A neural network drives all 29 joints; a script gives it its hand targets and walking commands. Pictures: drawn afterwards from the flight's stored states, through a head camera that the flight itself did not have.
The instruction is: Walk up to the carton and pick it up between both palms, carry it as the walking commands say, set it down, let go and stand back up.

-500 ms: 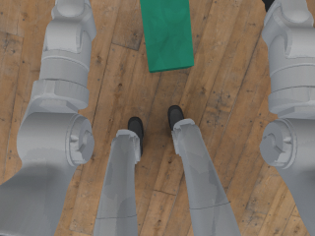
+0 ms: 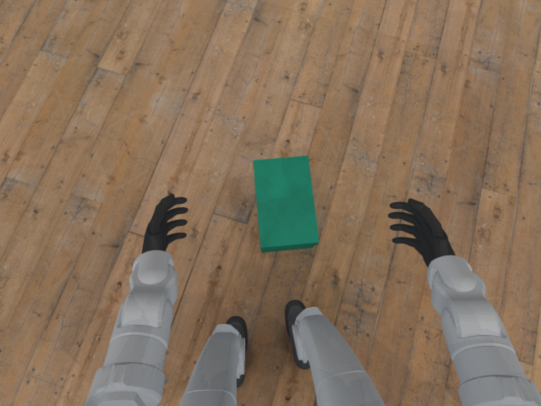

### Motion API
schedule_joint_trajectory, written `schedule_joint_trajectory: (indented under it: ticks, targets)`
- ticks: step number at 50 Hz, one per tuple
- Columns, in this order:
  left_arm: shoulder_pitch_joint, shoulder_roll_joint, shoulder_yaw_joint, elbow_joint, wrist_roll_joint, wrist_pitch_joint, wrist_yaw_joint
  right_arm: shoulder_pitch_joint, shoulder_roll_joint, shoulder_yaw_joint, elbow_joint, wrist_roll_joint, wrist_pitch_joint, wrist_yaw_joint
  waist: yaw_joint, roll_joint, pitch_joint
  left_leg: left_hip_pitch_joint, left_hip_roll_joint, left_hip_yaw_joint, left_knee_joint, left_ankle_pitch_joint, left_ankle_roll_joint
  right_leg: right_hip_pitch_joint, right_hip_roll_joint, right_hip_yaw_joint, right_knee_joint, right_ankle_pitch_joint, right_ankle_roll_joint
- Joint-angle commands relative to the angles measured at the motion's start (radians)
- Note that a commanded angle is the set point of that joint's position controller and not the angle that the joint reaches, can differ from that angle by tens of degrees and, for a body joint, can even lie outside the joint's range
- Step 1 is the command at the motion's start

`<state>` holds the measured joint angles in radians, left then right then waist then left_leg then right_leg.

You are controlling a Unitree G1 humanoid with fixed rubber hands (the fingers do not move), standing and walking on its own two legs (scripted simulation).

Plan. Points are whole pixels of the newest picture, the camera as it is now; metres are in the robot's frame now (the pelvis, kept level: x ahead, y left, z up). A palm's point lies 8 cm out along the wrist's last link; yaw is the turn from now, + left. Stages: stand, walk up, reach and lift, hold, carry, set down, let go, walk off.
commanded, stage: let go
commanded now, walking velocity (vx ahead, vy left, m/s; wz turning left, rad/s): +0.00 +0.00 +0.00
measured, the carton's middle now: (283, 206) +0.50 -0.07 -0.65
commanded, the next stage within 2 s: stand in 0.92 s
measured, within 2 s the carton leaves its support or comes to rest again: neither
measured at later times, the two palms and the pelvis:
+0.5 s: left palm (62, 351) +0.22 +0.25 -0.04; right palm (433, 315) +0.21 -0.19 -0.03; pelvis +0.06 +0.03 +0.04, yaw +0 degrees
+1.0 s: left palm (50, 361) +0.21 +0.27 -0.04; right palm (442, 319) +0.21 -0.21 -0.04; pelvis +0.06 +0.03 +0.04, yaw +0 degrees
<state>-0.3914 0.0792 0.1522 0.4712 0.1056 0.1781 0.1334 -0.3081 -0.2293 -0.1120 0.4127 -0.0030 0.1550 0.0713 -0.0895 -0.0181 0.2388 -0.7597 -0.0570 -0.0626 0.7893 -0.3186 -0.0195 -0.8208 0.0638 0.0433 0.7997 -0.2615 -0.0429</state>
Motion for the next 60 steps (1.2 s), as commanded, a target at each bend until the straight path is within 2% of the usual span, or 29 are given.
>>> schedule_joint_trajectory:
  ticks: [1,2,3,5,7,8,9,10,11,12,14,18,23,26,29,34,35,37,40,41,45,46,47,48,53,54,55,59,60]
  targets:
    - [0.010,0.103,0.045,-0.072,0.024,-0.083,-0.032,0.062,-0.081,-0.027,-0.045,-0.021,-0.080,0.006,0.040,0.002,-0.794,0.143,-0.011,0.057,-0.161,0.082,-0.003,0.669,-0.065,0.057,-0.140,0.336,0.079]
    - [-0.022,0.109,0.051,-0.083,-0.002,-0.094,-0.047,0.032,-0.081,0.005,-0.052,0.010,-0.083,0.012,0.034,0.002,-0.736,0.131,-0.012,0.056,-0.164,0.045,0.013,0.678,-0.073,0.071,-0.157,0.310,0.073]
    - [0.007,0.095,0.031,0.050,-0.017,-0.093,-0.065,0.037,-0.053,0.018,0.023,0.007,-0.087,0.009,0.042,-0.053,-0.597,0.121,0.010,0.049,-0.206,0.009,0.021,0.573,-0.070,0.030,-0.176,0.240,0.083]
    - [0.166,0.108,0.031,0.012,-0.001,-0.122,-0.075,0.182,-0.083,0.021,-0.073,-0.012,-0.111,0.004,0.036,-0.071,-0.674,0.236,0.013,0.062,-0.229,0.092,0.016,0.677,-0.069,0.025,-0.209,0.339,0.088]
    - [0.170,0.114,0.010,0.039,-0.025,-0.133,-0.096,0.191,-0.083,0.019,-0.036,-0.005,-0.123,-0.006,0.034,-0.021,-0.538,0.235,0.019,0.062,-0.277,0.081,0.023,0.659,-0.068,0.032,-0.246,0.334,0.080]
    - [0.329,0.084,-0.009,-0.015,-0.025,-0.143,-0.099,0.380,-0.049,0.058,-0.046,0.005,-0.125,-0.001,0.047,0.021,-0.635,0.375,0.017,0.063,-0.297,0.166,0.019,0.763,-0.065,0.014,-0.265,0.374,0.075]
    - [0.275,0.116,0.001,-0.003,-0.018,-0.152,-0.102,0.277,-0.070,0.053,-0.061,0.013,-0.132,-0.002,0.077,0.015,-0.552,0.317,0.010,0.061,-0.306,0.141,0.020,0.713,-0.067,0.018,-0.273,0.354,0.084]
    - [0.166,0.114,-0.026,-0.004,-0.045,-0.162,-0.113,0.191,-0.071,0.040,-0.086,0.017,-0.131,-0.004,0.047,-0.018,-0.479,0.311,0.021,0.050,-0.302,0.103,0.044,0.652,-0.061,0.008,-0.261,0.323,0.091]
    - [0.267,0.101,-0.028,0.013,-0.039,-0.155,-0.123,0.293,-0.057,0.063,-0.038,0.013,-0.120,-0.001,0.069,0.026,-0.446,0.350,0.026,0.042,-0.339,0.136,0.038,0.672,-0.062,0.004,-0.302,0.295,0.082]
    - [0.422,0.109,-0.029,-0.005,-0.032,-0.156,-0.129,0.412,-0.059,0.067,-0.123,-0.001,-0.132,-0.003,0.067,-0.024,-0.554,0.460,0.023,0.046,-0.353,0.199,0.029,0.776,-0.052,-0.009,-0.314,0.360,0.086]
    - [0.309,0.135,-0.039,-0.056,-0.037,-0.178,-0.129,0.360,-0.082,0.049,-0.086,0.005,-0.146,-0.002,0.077,0.032,-0.485,0.427,0.029,0.042,-0.348,0.243,0.022,0.737,-0.040,-0.018,-0.309,0.363,0.080]
    - [0.467,0.148,-0.066,-0.095,-0.059,-0.195,-0.147,0.502,-0.078,0.050,-0.135,0.003,-0.160,-0.011,0.063,-0.017,-0.496,0.535,0.028,0.023,-0.382,0.389,0.022,0.836,-0.029,-0.015,-0.346,0.490,0.075]
    - [0.562,0.192,-0.063,-0.114,-0.069,-0.143,-0.170,0.498,-0.090,0.033,-0.102,-0.009,-0.108,-0.003,0.093,0.025,-0.331,0.581,0.041,0.008,-0.437,0.263,0.013,0.815,-0.018,-0.046,-0.388,0.238,0.066]
    - [0.543,0.211,-0.087,-0.205,-0.081,-0.141,-0.179,0.491,-0.103,0.035,-0.127,0.002,-0.096,0.003,0.081,0.093,-0.313,0.621,0.057,-0.013,-0.421,0.335,-0.005,0.769,-0.004,-0.049,-0.375,0.231,0.062]
    - [0.535,0.212,-0.098,-0.193,-0.090,-0.119,-0.189,0.455,-0.100,0.024,-0.127,-0.008,-0.082,0.004,0.076,0.043,-0.256,0.602,0.058,-0.003,-0.427,0.251,-0.005,0.764,-0.015,-0.037,-0.388,0.174,0.056]
    - [0.532,0.222,-0.121,-0.163,-0.097,-0.090,-0.181,0.444,-0.083,0.031,-0.058,-0.018,-0.038,0.002,0.077,0.056,-0.175,0.575,0.079,-0.015,-0.459,0.220,0.000,0.802,-0.009,-0.060,-0.364,0.155,0.066]
    - [0.522,0.236,-0.113,-0.194,-0.075,-0.101,-0.168,0.442,-0.094,0.030,-0.114,-0.021,-0.042,-0.003,0.102,0.082,-0.247,0.616,0.065,-0.010,-0.408,0.387,-0.011,0.791,0.004,-0.055,-0.352,0.220,0.059]
    - [0.542,0.232,-0.102,-0.157,-0.100,-0.104,-0.168,0.422,-0.109,0.012,-0.124,-0.026,-0.036,-0.015,0.091,0.032,-0.287,0.646,0.060,0.006,-0.391,0.392,-0.009,0.793,0.000,-0.045,-0.355,0.230,0.062]
    - [0.551,0.212,-0.129,-0.089,-0.104,-0.093,-0.157,0.472,-0.069,0.074,-0.051,-0.031,0.025,-0.031,0.094,0.069,-0.184,0.641,0.076,0.018,-0.411,0.307,-0.004,0.769,-0.004,-0.040,-0.368,0.167,0.056]
    - [0.548,0.242,-0.103,-0.097,-0.101,-0.099,-0.151,0.423,-0.106,0.053,-0.122,-0.047,0.027,-0.035,0.099,0.021,-0.216,0.660,0.080,0.005,-0.379,0.386,-0.002,0.745,0.008,-0.039,-0.340,0.190,0.057]
    - [0.545,0.233,-0.090,-0.053,-0.092,-0.096,-0.142,0.452,-0.065,0.064,-0.091,-0.065,0.068,-0.059,0.114,0.024,-0.160,0.654,0.060,0.019,-0.366,0.264,-0.004,0.730,0.000,-0.029,-0.367,0.128,0.057]
    - [0.617,0.335,-0.070,0.059,-0.067,-0.143,-0.121,0.465,-0.218,0.002,0.024,-0.034,-0.030,-0.088,0.105,0.103,-0.358,0.539,0.075,-0.032,-0.328,0.209,0.018,0.724,-0.105,0.056,-0.352,0.228,0.047]
    - [0.606,0.367,-0.068,0.062,-0.057,-0.158,-0.118,0.476,-0.207,0.005,0.034,-0.024,-0.081,-0.089,0.102,0.060,-0.385,0.577,0.076,-0.035,-0.344,0.130,0.025,0.736,-0.122,0.068,-0.341,0.201,0.037]
    - [0.587,0.393,-0.052,0.069,-0.048,-0.174,-0.116,0.488,-0.236,0.002,0.036,-0.026,-0.116,-0.086,0.103,0.015,-0.376,0.567,0.093,-0.068,-0.335,0.140,0.048,0.722,-0.115,0.059,-0.334,0.215,0.027]
    - [0.552,0.369,-0.067,0.148,-0.061,-0.206,-0.121,0.501,-0.209,0.011,0.120,-0.032,-0.167,-0.079,0.087,0.065,-0.287,0.525,0.110,-0.110,-0.353,0.240,0.065,0.616,-0.125,0.059,-0.372,0.198,0.019]
    - [0.554,0.366,-0.069,0.153,-0.065,-0.207,-0.119,0.512,-0.213,0.014,0.131,-0.025,-0.176,-0.075,0.090,-0.013,-0.313,0.541,0.115,-0.104,-0.356,0.285,0.055,0.647,-0.120,0.041,-0.356,0.244,0.022]
    - [0.563,0.358,-0.064,0.177,-0.068,-0.206,-0.121,0.503,-0.215,0.014,0.139,-0.030,-0.181,-0.074,0.097,0.042,-0.305,0.538,0.112,-0.109,-0.342,0.365,0.057,0.647,-0.122,0.045,-0.331,0.271,0.012]
    - [0.567,0.392,-0.059,0.205,-0.069,-0.218,-0.115,0.541,-0.223,0.020,0.183,-0.032,-0.189,-0.084,0.095,0.050,-0.261,0.505,0.106,-0.113,-0.366,0.292,0.059,0.661,-0.125,0.056,-0.382,0.247,0.026]
    - [0.567,0.388,-0.064,0.220,-0.067,-0.216,-0.116,0.519,-0.228,0.021,0.186,-0.030,-0.193,-0.080,0.088,0.009,-0.267,0.529,0.108,-0.121,-0.374,0.281,0.058,0.618,-0.123,0.044,-0.384,0.202,0.018]
